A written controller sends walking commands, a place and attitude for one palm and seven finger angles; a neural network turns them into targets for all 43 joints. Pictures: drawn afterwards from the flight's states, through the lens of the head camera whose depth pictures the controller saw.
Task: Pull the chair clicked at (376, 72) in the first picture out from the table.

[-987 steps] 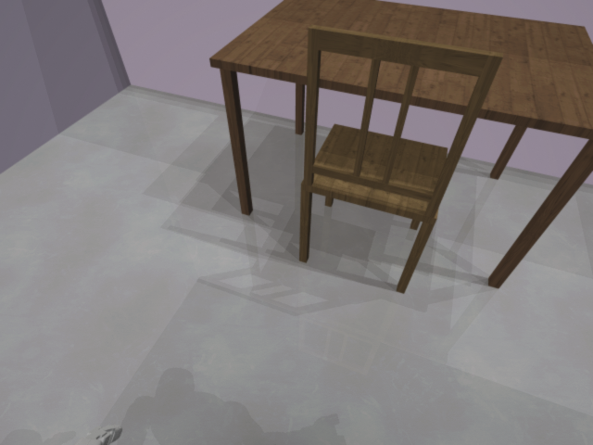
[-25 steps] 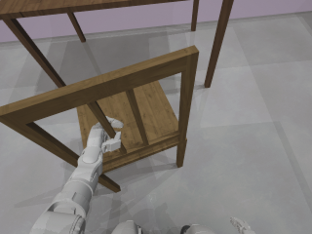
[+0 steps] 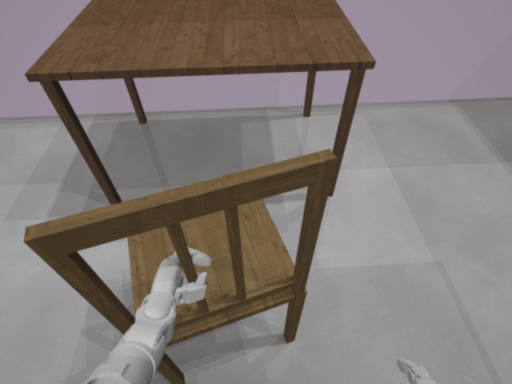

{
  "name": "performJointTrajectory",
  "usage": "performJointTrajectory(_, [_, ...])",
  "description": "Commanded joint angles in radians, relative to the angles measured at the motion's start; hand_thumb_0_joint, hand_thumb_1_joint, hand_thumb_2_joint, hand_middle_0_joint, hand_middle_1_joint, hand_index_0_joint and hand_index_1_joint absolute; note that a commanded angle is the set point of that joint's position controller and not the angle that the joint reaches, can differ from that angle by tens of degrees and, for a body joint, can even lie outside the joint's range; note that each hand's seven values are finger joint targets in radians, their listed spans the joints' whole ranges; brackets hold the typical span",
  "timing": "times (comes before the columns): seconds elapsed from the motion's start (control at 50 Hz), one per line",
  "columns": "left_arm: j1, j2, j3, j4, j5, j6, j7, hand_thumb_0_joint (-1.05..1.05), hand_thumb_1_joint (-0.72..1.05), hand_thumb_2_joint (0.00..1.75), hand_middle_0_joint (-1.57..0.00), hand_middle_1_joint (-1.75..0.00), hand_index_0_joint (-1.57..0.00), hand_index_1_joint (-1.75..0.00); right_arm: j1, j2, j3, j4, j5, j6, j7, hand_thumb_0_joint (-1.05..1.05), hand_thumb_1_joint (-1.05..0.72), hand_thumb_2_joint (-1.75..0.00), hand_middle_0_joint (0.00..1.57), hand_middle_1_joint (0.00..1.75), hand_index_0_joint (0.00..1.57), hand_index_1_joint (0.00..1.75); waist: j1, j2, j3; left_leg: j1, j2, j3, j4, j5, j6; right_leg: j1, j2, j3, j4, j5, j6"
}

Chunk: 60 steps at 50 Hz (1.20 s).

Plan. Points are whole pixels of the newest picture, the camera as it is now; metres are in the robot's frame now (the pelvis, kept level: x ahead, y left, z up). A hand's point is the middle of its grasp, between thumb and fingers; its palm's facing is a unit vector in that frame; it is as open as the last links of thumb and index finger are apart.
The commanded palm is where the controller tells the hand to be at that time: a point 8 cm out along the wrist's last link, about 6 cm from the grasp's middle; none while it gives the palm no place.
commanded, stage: stop walking, hand still on the chair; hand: left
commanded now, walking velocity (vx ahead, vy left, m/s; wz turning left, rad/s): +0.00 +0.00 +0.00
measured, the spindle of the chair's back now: (191, 274) +0.32 +0.14 -0.07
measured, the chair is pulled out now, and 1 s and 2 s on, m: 0.61 0.62 0.62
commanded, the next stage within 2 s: open the thumb and straighten the fingers in 0.26 s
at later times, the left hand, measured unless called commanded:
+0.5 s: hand (194, 286) +0.30 +0.13 -0.06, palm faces -0.07 -0.98 -0.17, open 5.8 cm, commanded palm +0.27 +0.17 -0.04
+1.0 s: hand (192, 284) +0.31 +0.13 -0.07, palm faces -0.05 -0.97 -0.22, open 16.2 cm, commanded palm +0.28 +0.18 -0.04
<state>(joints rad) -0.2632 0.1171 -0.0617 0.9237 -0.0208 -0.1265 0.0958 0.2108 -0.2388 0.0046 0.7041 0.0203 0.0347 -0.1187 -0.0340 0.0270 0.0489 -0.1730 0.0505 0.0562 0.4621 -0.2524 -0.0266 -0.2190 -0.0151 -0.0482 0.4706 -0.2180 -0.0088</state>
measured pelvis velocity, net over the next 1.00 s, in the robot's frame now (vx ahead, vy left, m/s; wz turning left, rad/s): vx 0.03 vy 0.00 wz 0.03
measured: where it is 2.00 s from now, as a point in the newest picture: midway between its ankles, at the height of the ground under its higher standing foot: outside the picture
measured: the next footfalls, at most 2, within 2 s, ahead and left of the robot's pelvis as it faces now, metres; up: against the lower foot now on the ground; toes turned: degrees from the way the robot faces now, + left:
none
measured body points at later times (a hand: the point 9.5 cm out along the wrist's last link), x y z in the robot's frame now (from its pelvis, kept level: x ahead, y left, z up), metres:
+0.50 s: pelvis +0.01 +0.01 +0.00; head +0.03 +0.01 +0.45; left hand +0.30 +0.18 -0.04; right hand +0.12 -0.24 -0.12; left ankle +0.00 +0.13 -0.74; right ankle +0.02 -0.11 -0.74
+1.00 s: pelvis +0.03 +0.00 -0.02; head +0.06 -0.01 +0.42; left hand +0.30 +0.19 -0.05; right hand +0.17 -0.23 -0.14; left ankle +0.00 +0.13 -0.74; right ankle +0.02 -0.11 -0.74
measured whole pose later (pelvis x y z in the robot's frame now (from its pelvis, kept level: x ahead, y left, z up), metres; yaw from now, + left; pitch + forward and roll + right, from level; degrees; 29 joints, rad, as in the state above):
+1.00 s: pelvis +0.03 +0.00 -0.02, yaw +2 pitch +8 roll +1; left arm -0.03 0.15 -0.05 0.43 0.01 0.07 0.05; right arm 0.23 -0.23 0.01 0.61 0.03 -0.02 -0.05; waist -0.04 0.04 -0.07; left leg -0.46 0.03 0.03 0.72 -0.40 -0.02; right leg -0.50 -0.05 -0.06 0.74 -0.38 0.00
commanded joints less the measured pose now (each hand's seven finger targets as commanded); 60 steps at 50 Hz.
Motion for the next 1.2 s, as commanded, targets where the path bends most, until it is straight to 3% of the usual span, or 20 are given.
performJointTrajectory(0.0, [-0.239,0.113,0.028,-0.202,0.001,-0.059,0.008,0.00,0.90,0.90,-0.50,-1.45,-0.50,-1.45,-0.046,-0.102,-0.029,-0.115,-0.005,-0.042,-0.005,0.00,-0.90,-0.90,0.20,0.30,0.20,0.30,0.024,-0.035,-0.209,0.057,0.086,-0.105,-0.075,0.177,0.048,0.052,-0.104,0.108,-0.086,0.096,-0.014])
performJointTrajectory(0.32, [-0.175,0.089,-0.001,-0.228,0.000,-0.059,0.007,0.00,0.90,0.90,-0.50,-1.45,-0.50,-1.45,-0.044,-0.097,-0.023,-0.101,-0.009,-0.041,-0.009,0.00,-0.90,-0.90,0.20,0.30,0.20,0.30,0.021,-0.057,-0.219,0.075,0.091,-0.098,-0.083,0.226,0.045,0.052,-0.108,0.103,-0.074,0.177,-0.017])
performJointTrajectory(0.34, [-0.191,0.168,0.057,-0.348,0.000,-0.070,0.014,0.00,0.90,0.90,-0.50,-1.45,-0.50,-1.45,-0.049,-0.102,-0.029,-0.111,-0.009,-0.045,-0.010,0.00,-0.90,-0.90,0.20,0.30,0.20,0.30,0.025,-0.041,-0.215,0.069,0.091,-0.103,-0.090,0.229,0.049,0.071,-0.111,0.104,-0.081,0.186,-0.014])
performJointTrajectory(0.36, [-0.088,0.105,0.023,-0.269,-0.007,-0.039,-0.009,0.00,0.78,0.84,-0.50,-1.45,-0.50,-1.45,-0.020,-0.144,-0.038,-0.090,0.032,-0.048,0.030,0.00,-0.90,-0.90,0.20,0.30,0.20,0.30,-0.044,-0.195,-0.202,-0.053,0.026,-0.050,-0.065,0.142,0.048,0.032,-0.061,0.009,-0.040,0.145,0.001])
performJointTrajectory(0.38, [-0.134,0.142,0.054,-0.353,-0.008,-0.058,-0.022,0.00,0.66,0.78,-0.50,-1.45,-0.50,-1.45,-0.037,-0.151,-0.042,-0.109,0.035,-0.060,0.043,0.00,-0.90,-0.90,0.20,0.30,0.20,0.30,-0.024,-0.238,-0.202,-0.100,0.019,-0.041,-0.044,0.121,0.053,0.018,-0.057,0.010,-0.016,0.151,-0.002])
performJointTrajectory(0.4, [-0.158,0.141,0.050,-0.419,-0.002,-0.071,-0.031,0.00,0.54,0.73,-0.50,-1.45,-0.50,-1.45,-0.046,-0.148,-0.050,-0.121,0.029,-0.072,0.047,0.00,-0.90,-0.90,0.20,0.30,0.20,0.30,-0.025,-0.172,-0.256,-0.090,0.009,-0.028,-0.030,0.122,0.055,0.021,-0.057,0.017,-0.006,0.158,-0.004])
performJointTrajectory(0.44, [-0.111,0.139,0.035,-0.486,0.007,-0.075,-0.031,0.00,0.30,0.61,-0.50,-1.45,-0.50,-1.45,-0.043,-0.130,-0.049,-0.131,0.026,-0.095,0.062,0.00,-0.90,-0.90,0.20,0.30,0.20,0.30,-0.015,0.001,-0.263,-0.077,-0.002,-0.022,-0.013,0.117,0.045,-0.005,-0.054,0.016,0.005,0.132,-0.012])
performJointTrajectory(0.48, [-0.079,0.081,-0.020,-0.521,0.020,-0.057,-0.034,0.00,0.05,0.49,-0.50,-1.45,-0.50,-1.45,-0.043,-0.120,-0.046,-0.143,0.026,-0.107,0.080,0.00,-0.90,-0.90,0.20,0.30,0.20,0.30,-0.022,0.054,-0.262,-0.079,-0.004,-0.021,0.012,0.122,0.040,-0.055,-0.045,0.003,0.023,0.117,-0.016])
performJointTrajectory(0.56, [-0.018,0.090,-0.006,-0.505,0.026,0.028,-0.031,0.00,-0.43,0.26,-0.47,-1.38,-0.47,-1.38,-0.023,-0.140,-0.056,-0.159,0.026,-0.105,0.097,0.00,-0.90,-0.90,0.20,0.30,0.20,0.30,-0.016,-0.007,-0.273,-0.132,-0.011,-0.029,0.054,0.099,0.041,-0.092,-0.033,-0.009,0.059,0.106,-0.010])
performJointTrajectory(0.58, [-0.095,0.207,0.090,-0.518,0.027,0.041,-0.023,0.00,-0.55,0.20,-0.45,-1.30,-0.45,-1.30,-0.016,-0.158,-0.059,-0.152,0.026,-0.094,0.090,0.00,-0.90,-0.90,0.20,0.30,0.20,0.30,-0.016,-0.020,-0.286,-0.153,-0.016,-0.030,0.062,0.077,0.043,-0.090,-0.033,-0.003,0.068,0.101,-0.007])
performJointTrajectory(0.62, [-0.120,0.126,0.034,-0.543,0.020,0.065,-0.031,0.00,-0.55,0.20,-0.40,-1.16,-0.40,-1.16,-0.024,-0.140,-0.054,-0.176,0.024,-0.098,0.082,0.00,-0.90,-0.90,0.20,0.30,0.20,0.30,-0.028,-0.038,-0.302,-0.150,-0.022,-0.029,0.078,0.084,0.047,-0.103,-0.030,-0.011,0.085,0.113,-0.001])
performJointTrajectory(0.68, [-0.037,0.097,0.027,-0.574,0.003,0.084,-0.042,0.00,-0.55,0.20,-0.32,-0.94,-0.32,-0.94,-0.017,-0.147,-0.059,-0.194,0.021,-0.105,0.077,0.00,-0.90,-0.90,0.20,0.30,0.20,0.30,-0.014,-0.074,-0.348,-0.150,-0.020,-0.030,0.105,0.135,0.044,-0.095,-0.028,-0.016,0.116,0.160,0.000])
performJointTrajectory(0.74, [-0.034,0.054,-0.022,-0.644,0.001,0.086,-0.052,0.00,-0.55,0.20,-0.25,-0.73,-0.25,-0.73,-0.010,-0.141,-0.062,-0.207,0.018,-0.118,0.071,0.00,-0.90,-0.90,0.20,0.30,0.20,0.30,-0.023,-0.038,-0.382,-0.120,-0.015,-0.035,0.138,0.206,0.042,-0.115,-0.027,-0.021,0.144,0.205,-0.001])
performJointTrajectory(0.84, [0.088,0.115,0.030,-0.687,0.024,0.115,-0.034,0.00,-0.55,0.20,-0.13,-0.36,-0.13,-0.36,-0.002,-0.147,-0.062,-0.221,0.011,-0.117,0.068,0.00,-0.90,-0.90,0.20,0.30,0.20,0.30,-0.005,-0.085,-0.357,-0.173,-0.016,-0.037,0.163,0.233,0.041,-0.113,-0.028,-0.023,0.177,0.254,0.001])
performJointTrajectory(0.86, [0.029,0.168,0.074,-0.630,0.034,0.126,-0.026,0.00,-0.55,0.20,-0.10,-0.29,-0.10,-0.29,0.009,-0.155,-0.056,-0.204,0.011,-0.107,0.065,0.00,-0.90,-0.90,0.20,0.30,0.20,0.30,-0.025,-0.109,-0.301,-0.205,-0.021,-0.039,0.172,0.199,0.043,-0.149,-0.027,-0.020,0.179,0.242,0.005])
performJointTrajectory(0.94, [0.051,0.190,0.093,-0.696,0.041,0.139,-0.035,0.00,-0.55,0.20,0.00,0.00,0.00,0.00,0.002,-0.147,-0.055,-0.230,0.006,-0.100,0.060,0.00,-0.90,-0.90,0.20,0.30,0.20,0.30,-0.007,-0.086,-0.347,-0.217,-0.028,-0.032,0.189,0.188,0.048,-0.118,-0.032,-0.010,0.191,0.247,0.004])
performJointTrajectory(1.02, [0.079,0.115,0.017,-0.805,0.010,0.138,-0.063,0.00,-0.55,0.20,0.00,0.00,0.00,0.00,-0.003,-0.132,-0.051,-0.246,0.010,-0.119,0.054,0.00,-0.90,-0.90,0.20,0.30,0.20,0.30,-0.024,-0.024,-0.404,-0.164,-0.024,-0.032,0.213,0.260,0.045,-0.117,-0.032,-0.016,0.206,0.302,0.004])
performJointTrajectory(1.12, [0.117,0.116,0.003,-0.798,0.002,0.162,-0.072,0.00,-0.55,0.20,0.00,0.00,0.00,0.00,0.003,-0.143,-0.051,-0.245,0.011,-0.132,0.048,0.00,-0.90,-0.90,0.20,0.30,0.20,0.30,-0.039,-0.073,-0.350,-0.209,-0.027,-0.043,0.224,0.199,0.047,-0.162,-0.032,-0.023,0.205,0.259,0.013])
performJointTrajectory(1.16, [0.099,0.160,0.040,-0.773,0.008,0.174,-0.068,0.00,-0.55,0.20,0.00,0.00,0.00,0.00,0.001,-0.152,-0.047,-0.242,0.011,-0.129,0.044,0.00,-0.90,-0.90,0.20,0.30,0.20,0.30,-0.037,-0.099,-0.314,-0.243,-0.034,-0.046,0.219,0.148,0.048,-0.171,-0.032,-0.021,0.199,0.215,0.014])
performJointTrajectory(1.18, [0.175,0.226,0.112,-0.745,0.013,0.176,-0.068,0.00,-0.55,0.20,0.00,0.00,0.00,0.00,0.001,-0.156,-0.052,-0.245,0.010,-0.126,0.042,0.00,-0.90,-0.90,0.20,0.30,0.20,0.30,-0.013,-0.103,-0.312,-0.254,-0.034,-0.041,0.220,0.135,0.048,-0.165,-0.033,-0.015,0.201,0.203,0.013])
